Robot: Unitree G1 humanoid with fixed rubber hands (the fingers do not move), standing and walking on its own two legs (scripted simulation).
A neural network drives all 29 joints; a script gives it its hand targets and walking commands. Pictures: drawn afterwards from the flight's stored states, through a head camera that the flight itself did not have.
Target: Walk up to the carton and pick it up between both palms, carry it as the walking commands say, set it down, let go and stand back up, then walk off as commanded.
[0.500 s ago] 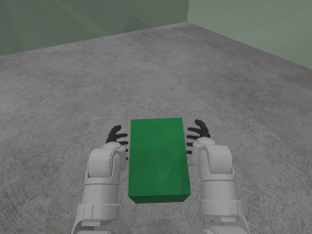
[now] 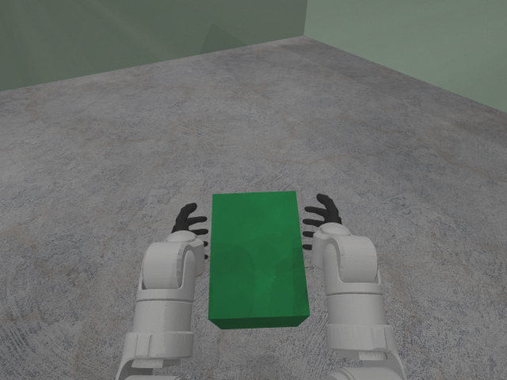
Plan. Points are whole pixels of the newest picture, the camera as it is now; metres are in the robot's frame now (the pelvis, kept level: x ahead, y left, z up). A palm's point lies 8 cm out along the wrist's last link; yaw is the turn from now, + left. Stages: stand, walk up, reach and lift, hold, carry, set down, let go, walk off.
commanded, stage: carry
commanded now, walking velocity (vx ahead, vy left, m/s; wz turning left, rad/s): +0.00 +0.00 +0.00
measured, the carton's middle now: (256, 263) +0.34 +0.00 +0.00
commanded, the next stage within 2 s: none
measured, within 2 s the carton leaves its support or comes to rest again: neither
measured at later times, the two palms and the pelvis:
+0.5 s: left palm (181, 246) +0.31 +0.12 +0.10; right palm (327, 237) +0.32 -0.11 +0.11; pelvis +0.00 +0.00 +0.00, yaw +0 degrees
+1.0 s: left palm (149, 251) +0.30 +0.17 +0.09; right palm (294, 239) +0.32 -0.06 +0.10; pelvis +0.00 +0.04 +0.00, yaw +2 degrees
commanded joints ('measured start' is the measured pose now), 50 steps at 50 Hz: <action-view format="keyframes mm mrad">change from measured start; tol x16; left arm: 1 -480 -986 -412 -186 -274 -62 -203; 50 -601 -1125 -503 -338 -357 30 -213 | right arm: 1 -312 972 364 -87 245 -30 206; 3 -303 908 284 84 181 -49 213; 7 -340 1014 403 -167 279 -40 205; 25 -299 944 316 14 198 -41 210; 31 -312 1046 459 -257 325 23 188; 50 -418 1105 455 -232 323 55 219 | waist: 1 -6 -57 -336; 42 -9 -153 -309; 50 -7 116 -297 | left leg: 1 90 61 -89 -166 53 46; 21 130 67 -90 -157 173 45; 42 14 -30 -25 -135 -97 21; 50 153 134 -175 -187 406 107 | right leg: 1 121 -138 134 -121 125 -15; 20 124 -137 128 -84 225 -21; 42 101 -275 264 -201 -109 4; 50 -69 -95 -18 103 -137 75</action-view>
